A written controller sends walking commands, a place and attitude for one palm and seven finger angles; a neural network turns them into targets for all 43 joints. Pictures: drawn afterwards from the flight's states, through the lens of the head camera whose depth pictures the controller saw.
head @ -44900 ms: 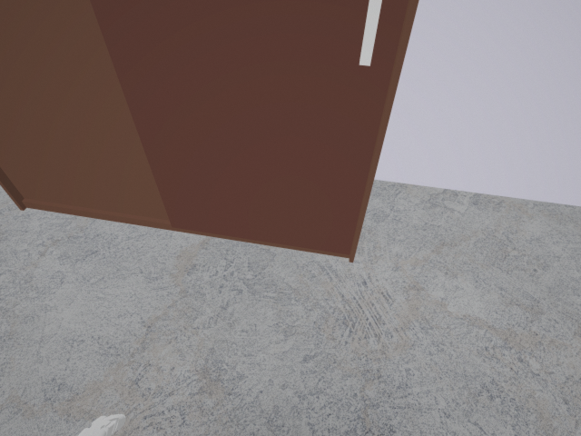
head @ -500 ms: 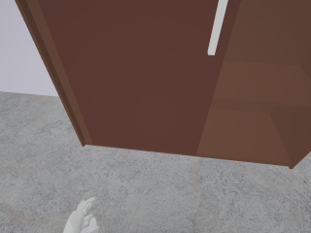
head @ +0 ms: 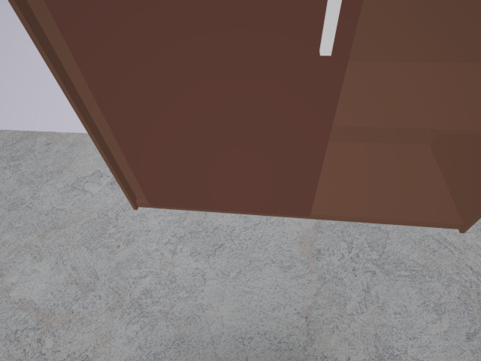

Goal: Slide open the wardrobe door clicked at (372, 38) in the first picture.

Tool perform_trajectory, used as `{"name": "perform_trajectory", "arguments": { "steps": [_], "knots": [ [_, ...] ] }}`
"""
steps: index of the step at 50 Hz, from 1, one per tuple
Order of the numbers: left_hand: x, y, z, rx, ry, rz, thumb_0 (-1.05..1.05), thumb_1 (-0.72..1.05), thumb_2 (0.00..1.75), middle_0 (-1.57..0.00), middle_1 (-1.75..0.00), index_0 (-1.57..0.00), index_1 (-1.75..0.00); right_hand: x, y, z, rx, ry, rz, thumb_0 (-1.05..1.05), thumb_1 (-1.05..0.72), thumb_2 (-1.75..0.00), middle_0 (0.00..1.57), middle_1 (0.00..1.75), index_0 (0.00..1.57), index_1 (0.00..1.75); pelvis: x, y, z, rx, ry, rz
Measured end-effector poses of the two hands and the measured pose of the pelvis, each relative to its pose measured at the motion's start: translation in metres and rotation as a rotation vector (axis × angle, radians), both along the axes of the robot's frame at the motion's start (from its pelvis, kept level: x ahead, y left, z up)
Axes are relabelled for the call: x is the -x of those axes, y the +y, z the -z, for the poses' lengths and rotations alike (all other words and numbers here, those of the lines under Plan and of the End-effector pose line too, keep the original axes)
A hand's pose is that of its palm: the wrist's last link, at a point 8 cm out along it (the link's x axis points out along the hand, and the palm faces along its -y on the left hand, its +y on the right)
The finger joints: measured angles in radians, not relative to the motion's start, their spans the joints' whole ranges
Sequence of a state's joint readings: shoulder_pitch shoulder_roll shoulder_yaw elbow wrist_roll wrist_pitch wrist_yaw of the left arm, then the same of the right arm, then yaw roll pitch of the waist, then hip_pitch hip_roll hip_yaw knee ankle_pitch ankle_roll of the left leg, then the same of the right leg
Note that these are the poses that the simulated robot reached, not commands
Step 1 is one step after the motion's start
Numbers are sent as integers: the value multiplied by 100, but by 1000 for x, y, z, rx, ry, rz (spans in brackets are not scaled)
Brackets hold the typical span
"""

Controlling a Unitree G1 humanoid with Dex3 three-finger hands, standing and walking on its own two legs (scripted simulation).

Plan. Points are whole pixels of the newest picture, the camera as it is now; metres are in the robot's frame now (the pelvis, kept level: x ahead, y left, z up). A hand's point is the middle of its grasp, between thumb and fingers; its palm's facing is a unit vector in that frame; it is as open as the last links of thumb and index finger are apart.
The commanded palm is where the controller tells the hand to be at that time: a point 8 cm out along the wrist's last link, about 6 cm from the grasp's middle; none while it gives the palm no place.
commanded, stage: let the arm hang, fingers relaxed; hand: right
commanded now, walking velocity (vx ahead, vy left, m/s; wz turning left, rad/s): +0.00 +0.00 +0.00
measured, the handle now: out of the picture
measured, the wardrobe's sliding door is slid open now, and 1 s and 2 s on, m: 0.69 0.69 0.69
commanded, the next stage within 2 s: look to check the result in 0.74 s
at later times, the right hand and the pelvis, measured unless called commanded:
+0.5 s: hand out of the picture +0.04 -0.19 -0.16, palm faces -0.05 +0.97 -0.23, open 7.4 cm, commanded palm none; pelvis +0.02 +0.00 +0.01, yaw +1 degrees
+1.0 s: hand out of the picture +0.06 -0.19 -0.17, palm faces -0.06 +0.98 -0.21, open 7.4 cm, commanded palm none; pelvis +0.04 -0.01 +0.01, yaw +2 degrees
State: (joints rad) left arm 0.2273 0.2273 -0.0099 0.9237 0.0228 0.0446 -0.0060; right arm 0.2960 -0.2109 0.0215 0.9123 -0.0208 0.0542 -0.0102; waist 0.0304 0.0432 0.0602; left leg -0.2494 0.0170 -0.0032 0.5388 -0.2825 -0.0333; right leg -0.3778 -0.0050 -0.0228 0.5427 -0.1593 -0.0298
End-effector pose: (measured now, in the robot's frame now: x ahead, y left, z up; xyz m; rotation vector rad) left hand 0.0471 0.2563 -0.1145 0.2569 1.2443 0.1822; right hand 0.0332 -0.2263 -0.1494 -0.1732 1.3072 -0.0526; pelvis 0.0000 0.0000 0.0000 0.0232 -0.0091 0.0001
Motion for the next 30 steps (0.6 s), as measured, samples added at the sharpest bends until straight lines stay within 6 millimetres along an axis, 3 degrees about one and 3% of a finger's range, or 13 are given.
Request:
{"name": "perform_trajectory", "arguments": {
  "steps": [6, 11, 16, 30],
  "knots": [
    [35, -12, 12, 41, 151, -36, 1, 90, 89, -20, -29, -20, -30, 58, -17, -11, 56, 170, 57, 1, -96, -89, 21, 30, 21, 30, -2, -1, -5, -4, 1, 4],
    [38, -22, 21, 84, 161, -65, 1, 90, 89, -20, -29, -20, -30, 72, -28, -22, 108, 225, 65, 1, -93, -89, 21, 30, 20, 30, -5, -2, -7, 3, -4, -7],
    [30, -30, 26, 114, 138, -76, 1, 91, 89, -20, -29, -20, -30, 54, -29, -24, 124, 192, 53, 1, -92, -89, 20, 30, 20, 30, -8, -3, -8, 8, -8, -15],
    [13, -28, 19, 94, 104, -100, 1, 91, 89, -20, -29, -20, -30, -33, -1, -14, 49, 5, -1, 1, -92, -89, 20, 30, 20, 30, -23, -3, -10, 17, -11, -26]
  ]
}}
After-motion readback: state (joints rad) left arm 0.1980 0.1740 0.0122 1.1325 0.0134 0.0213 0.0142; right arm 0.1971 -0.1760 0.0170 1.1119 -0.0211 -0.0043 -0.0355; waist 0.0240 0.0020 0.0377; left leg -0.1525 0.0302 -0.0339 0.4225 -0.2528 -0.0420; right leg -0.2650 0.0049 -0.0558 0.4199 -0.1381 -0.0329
